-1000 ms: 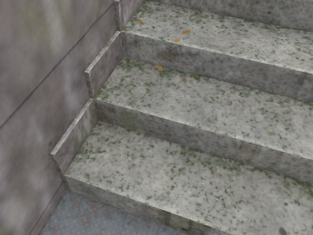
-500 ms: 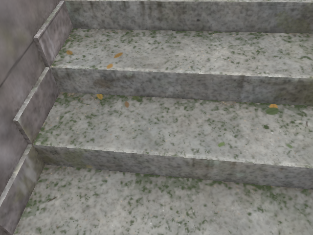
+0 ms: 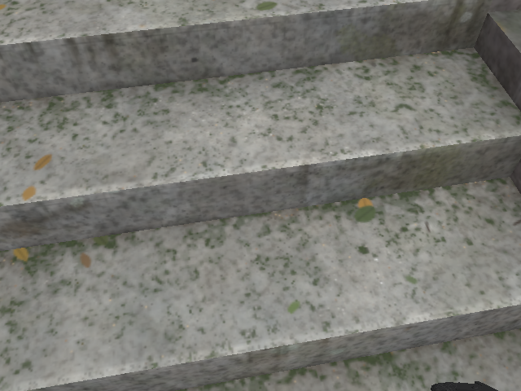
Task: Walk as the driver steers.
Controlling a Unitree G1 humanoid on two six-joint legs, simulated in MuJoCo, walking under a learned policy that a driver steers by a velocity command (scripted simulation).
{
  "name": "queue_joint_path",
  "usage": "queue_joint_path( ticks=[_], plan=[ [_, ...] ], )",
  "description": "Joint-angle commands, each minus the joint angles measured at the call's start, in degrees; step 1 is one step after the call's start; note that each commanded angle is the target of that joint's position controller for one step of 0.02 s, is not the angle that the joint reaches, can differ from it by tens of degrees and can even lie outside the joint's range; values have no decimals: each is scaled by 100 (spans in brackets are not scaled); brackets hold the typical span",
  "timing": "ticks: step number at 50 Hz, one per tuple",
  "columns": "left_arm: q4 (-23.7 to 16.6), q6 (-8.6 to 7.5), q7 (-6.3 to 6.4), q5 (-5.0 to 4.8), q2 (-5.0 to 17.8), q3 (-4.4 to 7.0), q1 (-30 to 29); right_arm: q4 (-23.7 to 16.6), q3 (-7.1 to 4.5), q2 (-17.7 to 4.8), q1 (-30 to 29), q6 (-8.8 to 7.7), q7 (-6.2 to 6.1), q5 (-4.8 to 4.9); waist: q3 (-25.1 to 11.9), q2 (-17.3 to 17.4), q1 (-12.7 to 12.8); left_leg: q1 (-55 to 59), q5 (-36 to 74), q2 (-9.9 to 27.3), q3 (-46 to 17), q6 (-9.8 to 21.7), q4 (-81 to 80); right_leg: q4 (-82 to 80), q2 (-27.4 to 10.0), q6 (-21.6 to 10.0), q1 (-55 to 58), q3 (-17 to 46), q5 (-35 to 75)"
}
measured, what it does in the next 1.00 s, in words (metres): climbs: right foot 0.15 m higher, then left foot 0.15 m higher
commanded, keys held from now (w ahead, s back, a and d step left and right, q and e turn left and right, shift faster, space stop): w+e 0.26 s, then w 0.74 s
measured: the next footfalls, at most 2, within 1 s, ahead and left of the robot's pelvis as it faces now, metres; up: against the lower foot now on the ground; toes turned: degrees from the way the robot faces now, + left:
right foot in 0.22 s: +0.26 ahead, -0.05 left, +0.15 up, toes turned -9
left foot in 0.66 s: +0.55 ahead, +0.11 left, +0.30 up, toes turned -11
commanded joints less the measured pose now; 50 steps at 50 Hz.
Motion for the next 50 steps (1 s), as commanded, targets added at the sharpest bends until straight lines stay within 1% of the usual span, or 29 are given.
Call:
queue_joint_path(
  ticks=[1,4,6,8,9,10,11,12,13,14,15,17,19,21,24,26,29,33,34,35,36,38,40,42,43,44,46,48,50],
  plan=[
    [-1227,-139,-49,-328,18,-67,-895,549,-188,-386,1921,423,-83,-190,-954,517,-469,3743,6712,2359,-1756,976,-472,3543,-369,117,-4454,-667,-550],
    [-2219,176,-118,-185,-544,-432,-1728,738,-32,-104,602,420,-103,276,878,755,487,-69,4338,1480,-56,416,-2157,2863,-971,-45,-3609,-1140,-712],
    [-2638,98,-338,-35,-626,-610,-2049,923,-1,-20,806,316,-276,330,833,711,517,-795,5058,829,599,124,-2185,1570,-933,-9,-3059,-1791,-60],
    [-2840,17,-363,38,-77,-500,-1955,802,-169,-1088,1040,328,-507,205,-760,46,805,-1390,8688,585,679,159,-1966,-814,-434,-87,6,-2462,640],
    [-2771,88,-298,-19,291,-300,-1918,616,-347,-1749,1309,251,-505,184,-1330,315,688,-757,10962,1130,213,434,-1553,-1317,-126,4,572,-2716,-32],
    [-2575,230,-246,121,744,-75,-898,483,-519,-2349,1076,240,-444,207,-2104,1064,1168,527,13833,1915,-109,878,-669,-1373,3,-185,869,-2452,-188],
    [-2215,295,-236,205,1154,117,242,256,-581,-2411,566,334,-369,339,-2586,914,1747,1142,14211,1834,69,894,1033,-2596,-17,-636,1442,-1681,457],
    [-1262,636,-395,52,787,49,2660,484,-577,-1803,1263,254,592,-821,-2394,-724,2311,-2672,8855,1667,-498,567,3583,-3480,-358,-1799,4450,551,4345],
    [-972,760,-559,195,1737,204,2613,781,-521,-1419,2336,364,1198,-503,-3160,-2111,1511,-2744,1127,-372,-1082,180,7362,-5079,-2021,-3432,3994,3975,6365],
    [-859,688,-570,456,1853,363,1628,579,-571,-1336,2070,405,1118,12,-1424,327,1162,-4035,1764,-495,-1964,320,8800,-5667,-2182,-2623,2506,4083,4045],
    [-659,611,-684,419,1414,246,736,413,-456,-908,1594,376,990,94,-113,360,727,-5087,1974,-441,-1821,528,9534,-5971,-2084,-2167,1384,3249,2141],
    [94,200,-790,558,-119,-278,-150,-163,-156,-339,1323,361,441,-187,-143,297,-159,-5555,2116,-427,-2072,1124,9796,-6183,-1657,-1834,814,1786,1133],
    [217,-42,-816,565,-292,-323,-1145,-165,98,30,1390,527,352,27,80,216,-877,-5398,1704,17,-1486,1190,9497,-6365,-1276,-1281,-532,229,1085],
    [350,-204,-640,701,-120,-320,-907,-381,217,-16,1040,469,372,177,-160,-113,-778,-5282,1102,63,-704,1018,9355,-6577,-890,-1042,-880,-527,1046],
    [785,-226,-568,937,306,-385,474,-711,351,-175,-64,440,384,117,-271,23,-232,-5709,1588,335,-365,628,8088,-6731,-1019,-978,-291,-216,1019],
    [637,-151,-694,752,648,-354,579,-977,353,-382,-888,545,361,187,-280,-406,115,-5149,1152,505,-118,260,6742,-7333,-1280,-1224,-188,-52,1289],
    [340,-266,-854,273,921,-387,132,-930,433,-113,-809,795,440,-21,-254,-872,-237,-3116,-38,111,468,8,5283,-7775,-1993,-1712,-485,-42,3978],
    [480,-296,-881,273,1721,54,381,-970,314,-440,-245,701,483,180,-922,-1279,-448,-2592,-314,-609,667,282,2804,-6160,-2267,-1557,2785,-462,10064],
    [594,-288,-859,487,1280,57,840,-507,158,-820,1007,597,444,112,-1816,-474,-385,-523,2226,-107,-679,975,3032,-4695,-1859,-1034,1727,-645,9920],
    [628,-258,-910,629,605,-93,1392,7,44,-958,2323,546,387,54,-2973,927,-748,1881,716,757,-3204,1903,1218,-3413,-1063,-778,-417,-277,6460],
    [470,-72,-936,442,571,4,395,341,-84,-1244,3667,549,256,-179,-2253,1783,-1552,2208,-734,1434,-5566,2241,-566,-809,13,-561,-2203,381,2220],
    [226,-150,-673,166,363,11,-672,682,-55,-1037,2840,207,219,-61,-235,961,-980,235,-2363,1369,-4915,1603,-451,1768,-136,-765,-3881,845,3016],
    [-90,-119,-472,338,301,-97,-1020,940,174,58,1732,241,294,-18,-504,-152,-257,-502,-725,1332,-3579,1541,-480,2279,-391,-1005,-3819,530,3097],
    [-98,3,-391,408,77,-194,-814,1105,287,574,1232,249,249,-12,-578,105,165,-741,102,1078,-2721,1260,-726,2422,-642,-1100,-4076,420,2835],
    [-75,24,-413,394,-3,-235,-835,1250,299,625,1187,227,225,-32,-354,163,233,-739,213,867,-2184,1136,-846,2546,-639,-1145,-4473,290,2519],
    [-694,92,-268,354,-454,-286,-1315,1565,147,193,1887,8,87,289,411,-131,339,-1514,-56,944,-1715,725,-1229,2393,-596,-542,-3785,-485,2095],
    [-859,131,-271,248,-28,-237,-1539,1504,121,27,1598,-79,-29,350,637,-505,432,-2293,96,670,-1044,708,-1798,366,-921,-182,-2809,-1112,2947],
    [-911,108,-334,109,279,-116,-1617,1501,46,-275,2052,-174,-140,421,484,125,209,-1520,1073,852,-1167,906,-2350,-499,-1170,5,-2470,-1372,3395],
    [-972,126,-242,271,-123,-133,-1536,1662,-63,-235,2907,-165,-256,229,130,721,-151,997,1815,1055,-1553,1200,-1999,842,-1230,-215,-4324,-1429,2332]
  ],
)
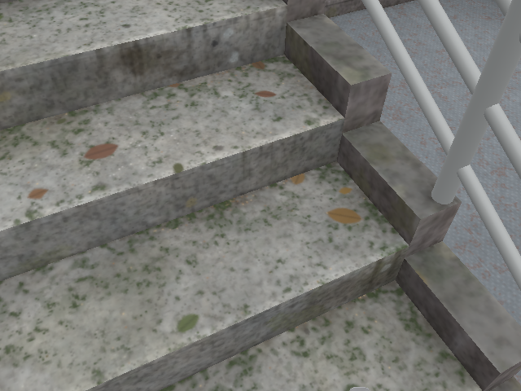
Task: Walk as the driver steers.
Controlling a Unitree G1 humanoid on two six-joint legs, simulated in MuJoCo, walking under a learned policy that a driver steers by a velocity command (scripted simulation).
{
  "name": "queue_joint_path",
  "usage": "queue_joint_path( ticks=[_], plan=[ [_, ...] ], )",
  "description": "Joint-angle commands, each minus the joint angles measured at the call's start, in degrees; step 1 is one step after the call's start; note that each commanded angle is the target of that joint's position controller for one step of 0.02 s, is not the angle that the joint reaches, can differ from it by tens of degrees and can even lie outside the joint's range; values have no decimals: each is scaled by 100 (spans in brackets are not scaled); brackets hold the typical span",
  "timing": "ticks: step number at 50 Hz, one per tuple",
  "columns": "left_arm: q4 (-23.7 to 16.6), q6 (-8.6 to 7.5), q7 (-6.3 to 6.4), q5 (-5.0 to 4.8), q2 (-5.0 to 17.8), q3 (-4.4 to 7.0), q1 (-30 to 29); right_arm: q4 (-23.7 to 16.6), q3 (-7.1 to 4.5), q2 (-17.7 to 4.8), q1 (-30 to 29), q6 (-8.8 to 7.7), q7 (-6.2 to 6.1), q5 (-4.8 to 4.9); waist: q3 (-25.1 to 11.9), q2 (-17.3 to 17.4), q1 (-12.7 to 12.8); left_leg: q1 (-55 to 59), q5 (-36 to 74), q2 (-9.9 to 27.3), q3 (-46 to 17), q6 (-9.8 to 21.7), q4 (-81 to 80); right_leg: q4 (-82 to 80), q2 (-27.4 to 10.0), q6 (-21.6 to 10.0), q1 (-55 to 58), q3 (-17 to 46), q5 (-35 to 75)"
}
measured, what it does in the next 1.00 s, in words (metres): climbs, turning left: right foot 0.15 m higher, then left foot 0.15 m higher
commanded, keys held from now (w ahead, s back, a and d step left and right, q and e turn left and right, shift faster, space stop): w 0.18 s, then w+q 0.82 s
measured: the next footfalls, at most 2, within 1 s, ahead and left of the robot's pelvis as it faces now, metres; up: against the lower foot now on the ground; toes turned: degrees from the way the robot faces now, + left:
right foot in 0.24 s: +0.41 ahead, -0.11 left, +0.15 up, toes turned -6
left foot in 0.96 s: +0.65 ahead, +0.13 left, +0.30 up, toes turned +19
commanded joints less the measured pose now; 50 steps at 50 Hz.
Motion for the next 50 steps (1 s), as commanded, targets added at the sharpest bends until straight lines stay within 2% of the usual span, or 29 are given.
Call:
queue_joint_path(
  ticks=[1,4,7,9,10,11,12,13,14,15,17,19,21,22,24,25,28,31,32,35,37,40,42,44,45,47,48,49,50],
  plan=[
    [-375,20,92,52,9,88,-182,-301,-227,-634,400,-203,-184,-144,490,792,-93,1597,1927,1415,-1791,1182,-1422,1380,-115,-56,-1507,-397,-1080],
    [-1130,9,159,153,-88,25,-1544,-233,-307,-595,1051,-109,-122,-298,929,650,-404,2904,1778,1784,-1862,1187,-1520,2217,-328,-190,-3381,-338,-2671],
    [-1874,-26,171,32,-307,-224,-2628,-88,-269,-527,1240,28,-273,-171,1159,680,-559,2427,2236,1756,-1489,910,-2379,1048,-432,-222,-2837,-577,-3126],
    [-1656,83,80,-75,-454,-387,-2201,-107,-155,-371,771,140,-302,177,786,347,-333,1102,4183,1302,-449,791,-3166,-977,-110,-536,209,-1382,-2779],
    [-1544,54,59,-314,-537,-378,-1580,-398,-133,-631,359,121,-258,158,441,416,-11,175,6592,1390,-418,829,-2762,-2019,256,-541,2418,-1574,-2105],
    [-1938,366,-362,-257,-658,-487,-2312,168,-38,-975,1130,-4,638,-652,-1239,2141,742,-197,10355,1963,-764,1082,-2073,-1782,732,-312,4337,-1120,-1832],
    [-1335,428,-353,-346,238,-154,-1083,-190,-420,-1889,282,-103,883,-339,-931,1620,1260,741,11170,1825,-423,682,-1230,-2886,948,-485,4464,-1173,-1026],
    [-605,388,-150,-312,648,-21,346,-538,-512,-1903,-22,-129,1003,-273,-1629,679,1371,-604,10606,1542,-593,373,374,-3350,735,-579,6231,-422,-109],
    [127,157,54,-33,1603,490,2942,-978,-654,-1781,114,-324,372,551,-2373,-648,1730,-1378,8253,844,-463,-596,3640,-3225,-869,-1926,7840,1576,3207],
    [308,49,221,-193,1720,492,2708,-1245,-697,-1552,-735,-363,259,491,-2988,-1900,1637,-1900,-434,-680,-313,-774,6463,-4983,-1904,-2437,7872,2987,6852],
    [30,-158,423,-282,1106,483,937,-1486,-622,-663,-534,-72,101,-54,-2163,191,400,-2609,110,309,-869,-424,7481,-5159,-1756,-1769,6462,2034,3414],
    [68,-143,502,-266,212,291,185,-1773,-656,-339,-894,372,-55,-431,-379,182,-160,-3084,183,585,-838,-211,7714,-5769,-1300,-1206,4366,1300,210],
    [295,-301,308,70,-173,182,64,-2051,-494,-5,-887,556,-97,-309,-156,179,-606,-3255,850,801,-886,66,7851,-6729,-1388,-771,3346,1109,-3073],
    [412,-412,258,-46,-23,216,152,-2293,-418,72,-1342,540,-101,-303,142,149,-540,-3543,982,860,-826,69,7955,-7211,-1564,-664,2957,1225,-3514],
    [513,-583,262,-186,334,267,440,-2575,-388,-78,-1759,675,-34,-413,484,472,-527,-3886,1340,773,-791,82,7299,-7449,-1296,-518,2876,380,-2597],
    [733,-660,346,9,301,332,1242,-2238,-519,-303,-1570,794,-98,-246,217,1970,-89,-4193,1659,458,-1205,92,8027,-6712,-2151,38,3980,750,1046],
    [888,-634,405,-18,791,476,1955,-2490,-394,222,-1835,958,-256,-83,-12,524,-251,-5897,1585,120,-1252,130,9494,-6228,-1744,909,5241,-66,689],
    [674,-512,236,-82,627,400,1853,-2717,-391,-39,-2522,1114,-181,-224,345,-97,-292,-6166,1852,-70,-1073,15,9918,-6474,-1432,1071,4802,-503,-849],
    [977,-502,-245,275,814,175,2437,-2603,-429,-738,-2554,703,251,409,373,-1892,-55,-6751,1415,-518,-1324,893,10742,-6959,-402,436,4639,-971,-2199],
    [1635,-363,-246,807,229,27,2844,-2417,-253,-501,-3183,296,512,73,808,-411,214,-8016,1878,-31,-1159,1495,9776,-7389,-1224,-96,5831,-555,-1699],
    [1977,-246,-295,890,-8,-175,3104,-2456,-208,-568,-3665,356,530,251,469,-166,224,-8114,2544,240,-1159,1577,8832,-7650,-1496,98,6249,-667,-971],
    [2419,-315,-315,813,-2,-326,3668,-2346,-98,-504,-4043,645,407,127,44,-623,352,-8219,2257,278,-654,1454,8421,-7678,-1399,160,6936,-990,-380],
    [2088,-208,-360,848,523,-273,2678,-2389,-118,-559,-4248,697,439,162,-32,-248,184,-7082,1405,492,20,1186,7160,-7820,-1382,85,6520,-1594,1914],
    [1734,-283,-276,478,866,-249,2078,-2413,-122,-532,-4265,695,622,60,-38,-688,-196,-4876,280,196,828,991,5826,-7990,-1476,-151,5552,-1981,5126],
    [1930,-402,-269,450,1480,-117,2356,-2482,-90,-431,-3829,700,731,141,-127,-1057,-589,-3998,331,-127,958,958,5841,-7432,-1738,-345,5455,-2095,7925],
    [1979,-430,-319,248,2001,114,2188,-2127,-185,-716,-2672,659,721,144,127,-1067,-946,-3468,12,-735,1069,721,3756,-6352,-1959,-519,6525,-1942,9145],
    [2105,-402,-420,305,2075,188,2267,-1871,-267,-872,-1997,624,580,238,-50,-1302,-926,-2555,395,-941,876,710,3134,-5507,-1873,-499,6317,-1950,9236],
    [2175,-486,-504,635,1615,130,2617,-1432,-437,-1165,-621,666,407,208,-984,-818,-1102,172,2103,-736,-509,1384,3730,-3637,-1735,-30,4170,-1686,7928],
    [2034,-459,-693,685,946,-45,2276,-804,-529,-1571,739,698,333,-65,-1617,332,-1294,2363,2531,46,-2823,2065,1996,-1773,-645,289,1757,-1242,1537]
  ],
)
Over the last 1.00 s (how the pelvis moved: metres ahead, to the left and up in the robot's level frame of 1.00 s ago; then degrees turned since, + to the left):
0.56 0.02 0.31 -14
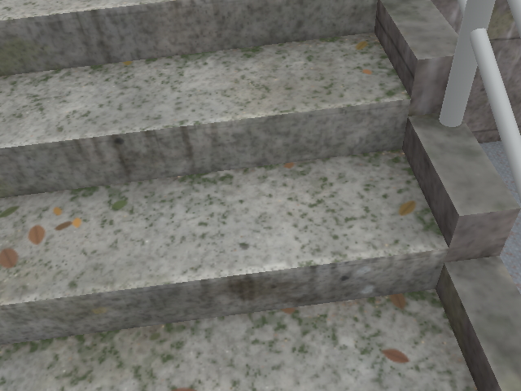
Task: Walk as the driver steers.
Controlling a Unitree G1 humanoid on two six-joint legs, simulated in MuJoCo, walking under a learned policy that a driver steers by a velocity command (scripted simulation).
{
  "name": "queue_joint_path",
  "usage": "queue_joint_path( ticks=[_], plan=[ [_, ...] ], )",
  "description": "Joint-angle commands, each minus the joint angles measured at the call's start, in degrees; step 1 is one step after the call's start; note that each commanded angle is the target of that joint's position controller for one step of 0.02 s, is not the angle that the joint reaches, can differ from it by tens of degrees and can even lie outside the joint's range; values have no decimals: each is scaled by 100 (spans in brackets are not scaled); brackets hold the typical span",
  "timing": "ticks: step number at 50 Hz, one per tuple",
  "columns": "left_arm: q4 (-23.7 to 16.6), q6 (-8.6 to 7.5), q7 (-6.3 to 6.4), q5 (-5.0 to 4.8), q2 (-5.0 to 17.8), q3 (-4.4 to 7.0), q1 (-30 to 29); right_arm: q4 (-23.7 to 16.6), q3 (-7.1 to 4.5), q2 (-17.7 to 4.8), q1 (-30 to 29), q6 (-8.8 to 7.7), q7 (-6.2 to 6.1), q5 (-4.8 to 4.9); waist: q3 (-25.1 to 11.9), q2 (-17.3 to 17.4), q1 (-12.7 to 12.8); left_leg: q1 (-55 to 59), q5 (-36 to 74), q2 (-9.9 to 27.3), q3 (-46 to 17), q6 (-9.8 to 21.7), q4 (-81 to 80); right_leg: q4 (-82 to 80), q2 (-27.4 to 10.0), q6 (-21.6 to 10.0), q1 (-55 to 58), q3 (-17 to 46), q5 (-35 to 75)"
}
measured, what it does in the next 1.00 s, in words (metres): climbs, turning left: right foot 0.15 m higher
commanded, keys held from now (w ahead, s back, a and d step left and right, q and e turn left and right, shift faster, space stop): w+q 0.44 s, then w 0.46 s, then w+e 0.10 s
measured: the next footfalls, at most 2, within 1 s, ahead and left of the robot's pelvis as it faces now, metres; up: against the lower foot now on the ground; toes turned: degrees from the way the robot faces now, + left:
right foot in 0.40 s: +0.42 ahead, -0.15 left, +0.15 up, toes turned +11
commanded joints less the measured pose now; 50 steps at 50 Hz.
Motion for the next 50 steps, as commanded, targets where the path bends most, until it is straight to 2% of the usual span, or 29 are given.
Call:
queue_joint_path(
  ticks=[1,2,4,6,10,14,17,19,20,21,22,23,24,25,26,28,31,33,39,40,41,43,44,45,46,47,48,49,50],
  plan=[
    [-865,-57,-261,-370,934,264,-1004,973,-404,-1250,4219,44,-152,-412,-945,913,-1354,5687,2081,1389,-5533,1779,-4003,5981,1395,-113,-5200,2100,-33],
    [-952,-93,-169,-510,598,296,-1166,1169,-405,-1075,3948,-104,-183,-401,-367,850,-1127,4936,1199,1538,-5642,1591,-4236,7466,1438,-337,-5827,2847,457],
    [-1138,-135,156,-211,390,305,-1615,1279,-123,-122,2594,-294,-6,-205,123,695,-353,3549,1080,1259,-4816,1364,-4187,8753,1567,-549,-6385,3039,354],
    [-1576,-10,305,-234,107,138,-2126,1358,198,517,1506,-294,16,-240,246,42,315,2521,1185,1049,-3962,962,-4097,9335,1468,-917,-6868,3010,-159],
    [-1987,211,467,-490,518,90,-2450,1260,244,58,1121,-750,-188,-547,468,838,485,531,1619,642,-2410,364,-5045,8404,968,-1025,-5337,2157,-695],
    [-3174,220,646,-103,379,-87,-4704,2281,346,228,4004,-948,-313,-654,613,-106,-683,4270,2153,1526,-3614,283,-4401,7424,739,-908,-8274,2663,-2405],
    [-3662,527,605,-257,-48,-228,-5434,1246,218,-239,2459,-736,85,-142,472,644,8,-183,2127,1041,-3215,586,-5900,4509,898,-166,-3161,1277,-2871],
    [-2887,584,465,-503,315,-3,-3261,642,-15,-1043,1834,-787,30,31,-320,957,867,648,7228,998,-2667,372,-5150,4014,1466,-48,-1174,860,-224],
    [-2372,493,611,-355,903,250,-1932,439,-108,-1125,1387,-792,23,170,-641,845,1417,1302,8016,693,-2443,-113,-3965,2148,1527,-154,-240,1476,156],
    [-1984,424,678,-227,1689,449,-548,336,65,-65,2212,-855,68,-214,-2676,-1695,1178,18,4935,-30,-2336,-503,-1335,1284,-265,-1959,2438,4928,2116],
    [-1697,536,476,119,1797,410,563,845,-121,-81,2509,-769,172,-278,-2352,-2103,1463,-662,1659,-425,-2957,-790,1829,-560,-1291,-2478,1589,8339,1023],
    [-1415,417,411,40,1836,501,298,718,-231,-97,2002,-682,172,-260,-383,-1554,1157,-1868,2177,-238,-3023,-809,3011,-899,-765,-1888,404,7781,-1548],
    [-1421,279,326,-373,1554,512,-1046,726,-220,-97,1833,-603,116,-233,258,-1440,510,-1951,2686,261,-2315,-688,3500,-426,-605,-1697,-946,6044,-2054],
    [-1495,228,371,-577,947,424,-1759,1059,-126,4,2273,-498,46,-387,-112,-420,247,-1381,2990,498,-2089,-449,3530,-230,-429,-1456,-1718,5127,-2414],
    [-1503,254,418,-484,262,280,-2208,1152,-75,125,2330,-401,29,-477,38,129,-26,-976,3108,683,-2006,-374,3633,-374,-402,-1349,-2483,4637,-2204],
    [-1376,244,633,-376,-253,209,-2630,1167,47,358,2174,-163,22,-340,347,169,-294,-807,2563,857,-1822,-382,3304,-848,-5,-1052,-3147,3686,-1948],
    [-848,163,668,-170,-132,136,-1710,823,-8,-409,894,-303,52,-227,415,160,-48,-1680,3281,722,-2162,-225,2463,-1120,219,-853,-2241,2896,-1683],
    [-640,191,541,-127,285,193,-1111,610,54,-385,438,-208,183,-234,419,71,331,-2153,2753,840,-1734,-396,2666,-1583,-131,-1156,-1756,2554,-1361],
    [-7,47,355,71,154,-70,205,657,147,-293,462,-142,113,-371,938,129,415,-3475,2790,920,-1628,242,3649,-1825,-276,-1408,-402,2263,-802],
    [-377,193,447,-1226,683,326,-64,-130,154,177,122,-71,-407,420,752,247,0,-2325,2009,954,-1385,-570,3331,-1818,-659,-960,-517,2335,-1049],
    [-388,272,480,-1307,869,396,-31,-144,175,-49,-115,-56,-571,554,825,525,164,-2241,1874,1001,-1290,-867,2973,-1725,-630,-810,-595,2207,-1201],
    [-663,228,672,-1188,864,485,37,-579,-41,-526,-322,-16,-713,332,1137,54,261,-2457,1983,1119,-1398,-1168,2545,-1973,-748,-722,-107,2135,-907],
    [-438,-20,506,217,345,107,838,-15,264,-46,-582,92,-243,-756,898,-1385,953,-3974,1979,1183,-911,-320,3870,-1955,-488,-1368,1014,2449,-238],
    [-216,-68,515,329,188,159,1277,-197,283,116,-780,-14,-186,-768,1275,-1053,1071,-4971,1382,1257,-1218,-91,4093,-1855,-754,-1377,1941,2586,-34],
    [-303,-147,905,-626,1045,594,741,-924,-10,33,-1114,-54,-505,-685,2236,-674,408,-4685,-157,1534,-1115,-434,3779,-2356,-982,-1257,1303,2683,-326],
    [-247,-133,1100,-686,990,584,816,-1196,25,-63,-1795,-129,-554,-756,2421,-148,688,-4953,-531,1762,-1149,-558,3653,-2471,-1100,-1244,1403,2909,-100],
    [91,-43,838,171,-13,223,1813,-1309,678,561,-2468,-198,-175,-511,720,185,1398,-5883,-251,1778,-1412,-33,3018,-2084,-1251,-1181,3153,3027,-629],
    [162,-11,723,362,-218,201,1614,-1426,707,788,-2540,-184,-110,-307,1206,-75,1186,-5715,382,2020,-1166,217,2044,-2409,-1034,-1236,2785,2766,-1160],
    [90,71,604,291,-273,171,1141,-1574,800,814,-2649,-100,-113,-277,1376,-85,942,-4209,761,2033,-1063,445,875,-2923,-795,-1200,1183,2586,-1201]
  ],
)
Over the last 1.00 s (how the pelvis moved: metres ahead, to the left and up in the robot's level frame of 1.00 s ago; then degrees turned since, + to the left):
0.57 0.01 0.18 21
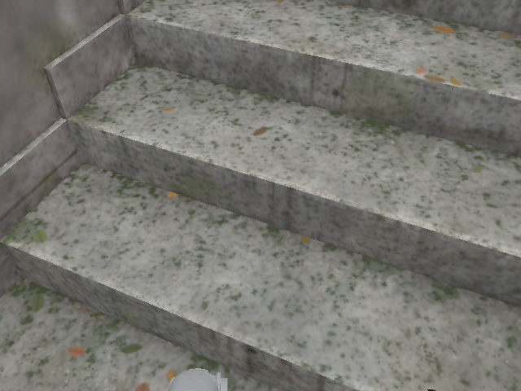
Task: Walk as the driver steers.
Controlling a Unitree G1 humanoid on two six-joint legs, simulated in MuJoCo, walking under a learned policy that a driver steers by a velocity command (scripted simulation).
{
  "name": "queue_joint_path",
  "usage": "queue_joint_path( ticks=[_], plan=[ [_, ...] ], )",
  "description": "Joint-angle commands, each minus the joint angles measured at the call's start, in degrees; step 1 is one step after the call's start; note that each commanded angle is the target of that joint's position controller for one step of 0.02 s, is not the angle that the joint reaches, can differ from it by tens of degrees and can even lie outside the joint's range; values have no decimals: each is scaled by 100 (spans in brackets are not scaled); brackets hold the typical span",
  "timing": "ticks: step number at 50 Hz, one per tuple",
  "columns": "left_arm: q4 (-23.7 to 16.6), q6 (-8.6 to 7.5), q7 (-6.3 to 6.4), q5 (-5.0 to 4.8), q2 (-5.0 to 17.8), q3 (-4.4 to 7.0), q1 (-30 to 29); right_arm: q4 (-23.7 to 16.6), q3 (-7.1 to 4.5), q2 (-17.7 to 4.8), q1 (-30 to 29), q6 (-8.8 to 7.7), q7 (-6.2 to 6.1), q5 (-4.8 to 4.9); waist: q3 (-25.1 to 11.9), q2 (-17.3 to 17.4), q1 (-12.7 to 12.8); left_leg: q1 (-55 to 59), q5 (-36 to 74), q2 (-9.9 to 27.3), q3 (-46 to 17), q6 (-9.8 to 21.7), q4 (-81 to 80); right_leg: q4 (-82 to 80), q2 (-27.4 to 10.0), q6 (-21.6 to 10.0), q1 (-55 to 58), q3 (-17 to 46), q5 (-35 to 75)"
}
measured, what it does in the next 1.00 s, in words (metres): climbs, turning right: left foot 0.15 m higher, then right foot 0.15 m higher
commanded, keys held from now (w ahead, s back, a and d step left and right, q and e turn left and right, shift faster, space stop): w+e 1.00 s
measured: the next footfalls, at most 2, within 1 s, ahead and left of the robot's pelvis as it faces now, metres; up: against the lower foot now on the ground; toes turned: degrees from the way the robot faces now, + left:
left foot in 0.08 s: +0.30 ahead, +0.20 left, +0.15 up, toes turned +7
right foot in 0.70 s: +0.57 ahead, -0.12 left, +0.30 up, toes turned -23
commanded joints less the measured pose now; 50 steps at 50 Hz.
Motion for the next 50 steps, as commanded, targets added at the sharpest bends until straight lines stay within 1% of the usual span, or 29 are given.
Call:
queue_joint_path(
  ticks=[1,2,3,5,6,7,8,9,10,11,13,15,18,20,24,29,30,32,33,34,35,36,38,39,41,43,45,48,50],
  plan=[
    [-364,160,-321,16,406,-11,-372,-1268,374,334,-2509,-67,299,37,1098,-650,-171,1040,9,94,744,299,-2409,-2240,-1185,-1643,-1874,1067,555],
    [-209,100,-519,-245,744,-4,94,-1376,311,51,-2970,-25,413,188,1134,-1066,-110,2139,-920,-240,567,79,-2082,-2282,-1311,-1581,-2573,1128,1101],
    [-638,-32,-536,-388,1148,21,-471,-1045,88,-420,-1825,-189,502,190,967,-1253,-682,2856,-410,-666,1154,56,-1960,-1986,-1322,-1530,-1816,859,3751],
    [-542,-300,-640,-387,1519,112,-371,-653,-182,-971,-847,-353,406,339,-188,-1160,-1105,5151,778,-1081,880,123,-3165,-194,-769,-970,-1741,414,7958],
    [-436,-424,-779,-152,1203,-20,138,-275,-161,-947,338,-308,388,316,-1379,-336,-1396,8102,2103,-346,-293,508,-3194,1737,-455,-716,-3978,705,7532],
    [-565,-424,-892,-255,1137,49,127,251,-381,-1436,2062,-175,369,88,-2473,384,-1816,9433,2652,635,-2267,889,-4895,3221,-55,-590,-4518,1284,4075],
    [-580,-247,-979,-524,1054,198,-171,939,-621,-2041,3355,-141,248,-22,-2440,1317,-1778,8518,2376,1431,-4048,1084,-6386,5770,481,-629,-4413,1812,1652],
    [-593,-171,-960,-599,874,313,-341,1261,-720,-2054,3469,-269,179,-70,-1523,1448,-1625,7021,1451,1280,-3923,774,-6777,7884,448,-705,-4619,2283,2191],
    [-484,-167,-849,-512,357,247,-579,1354,-721,-1781,2890,-429,81,9,-680,1663,-1364,5911,-22,1079,-2944,516,-6587,8736,253,-931,-5125,2345,2260],
    [-430,-155,-742,-468,180,222,-761,1190,-589,-1248,2093,-499,85,43,-359,1180,-1108,5156,-29,1129,-2525,475,-6510,9298,173,-1141,-5224,2319,2574],
    [-722,-90,-648,-519,181,165,-1561,1289,-326,-23,1180,-423,126,80,-21,210,-643,4464,-196,1162,-2109,323,-6970,9466,44,-1534,-5549,2147,2754],
    [-844,74,-629,-509,160,145,-1638,1278,-220,299,792,-411,116,-4,199,-203,-283,4034,82,1410,-1730,270,-7315,9634,55,-1698,-5944,2139,2749],
    [-1181,97,-772,-618,250,126,-2036,1153,-336,-101,-102,-577,-44,-150,495,-47,48,3731,837,849,182,59,-8085,8748,199,-1675,-5640,1966,2490],
    [-1196,145,-947,-659,507,113,-1965,1372,-390,-358,216,-591,-27,-220,431,293,-83,4360,1354,976,586,428,-8373,10418,380,-1734,-6215,1736,1790],
    [-1402,200,-695,-657,593,-35,-2957,2176,-301,-247,2182,-596,-18,-534,410,-59,-681,7044,1742,798,932,369,-8136,10794,424,-2011,-8663,1791,1326],
    [-2395,447,-419,-685,496,-290,-4451,2343,-211,-264,2740,-609,68,-741,351,-47,-907,7797,1529,844,1445,132,-8982,8046,-308,-1925,-8829,1084,1536],
    [-2500,495,-427,-610,441,-305,-4714,2282,-205,-294,2810,-586,92,-711,404,5,-1011,7585,1736,796,1565,172,-9154,7466,-334,-1839,-8355,823,1681],
    [-2742,738,-541,-616,248,-362,-5288,2118,-342,-752,2571,-592,270,-265,642,289,-970,6466,3024,1039,1782,507,-9629,5949,133,-1319,-6293,99,-496],
    [-2574,725,-586,-582,267,-290,-4650,1882,-364,-854,2493,-712,240,-124,705,645,-716,6926,4609,1185,1982,497,-9244,5959,451,-1111,-5886,-106,-685],
    [-2471,663,-544,-723,416,-196,-3927,1827,-468,-1261,2129,-787,270,-263,535,738,-228,6969,7705,1293,2142,642,-8535,5561,844,-1190,-5193,-133,506],
    [-2226,548,-518,-812,798,7,-3128,1620,-582,-1636,1798,-843,272,-184,174,808,132,7380,9191,1241,2260,533,-7644,4571,1239,-1222,-4501,-83,750],
    [-2085,392,-367,-840,1079,106,-2582,1574,-505,-1190,2337,-947,240,-297,-635,420,13,5974,9348,896,2202,176,-6536,4990,1192,-1571,-2350,459,2396],
    [-1366,400,-369,-570,1357,245,-303,1810,-552,-1132,2558,-810,414,-397,-1310,-641,581,3004,2155,-328,1242,-511,-3550,2289,231,-2429,840,3848,1789],
    [-939,433,-278,-418,1916,473,477,1462,-575,-1097,1618,-655,503,-45,-1098,-505,821,2279,1620,-827,19,-524,-1647,988,-225,-2128,435,5479,768],
    [-745,251,-215,-607,1435,415,-363,1306,-521,-414,1374,-685,380,-28,-243,-920,241,1892,2583,-925,-1190,-232,942,825,-210,-2001,-1809,5353,-168],
    [-599,283,-342,-547,719,132,-1115,981,-324,-20,893,-710,257,-66,-181,-460,-370,1119,2545,-1152,-1306,198,2472,765,-307,-2068,-2552,5023,504],
    [-428,264,-458,-356,174,-109,-1852,805,-295,-186,809,-480,213,-108,-51,419,-960,468,2537,-924,-1120,484,2176,617,-104,-2020,-3085,4034,361],
    [-598,-18,-382,-310,275,-154,-2256,665,-323,-490,575,-317,88,11,-10,-90,-1236,992,2133,-550,-248,302,1443,233,391,-1629,-4143,2601,1015],
    [-346,-97,-233,-118,339,-181,-1256,547,-183,-338,272,-343,14,32,0,-345,-788,202,1487,-587,-199,51,2354,223,331,-1638,-3375,2781,1186]
  ],
)
Over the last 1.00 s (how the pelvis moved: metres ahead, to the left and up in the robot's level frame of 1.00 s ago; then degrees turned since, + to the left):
0.49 0.04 0.25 22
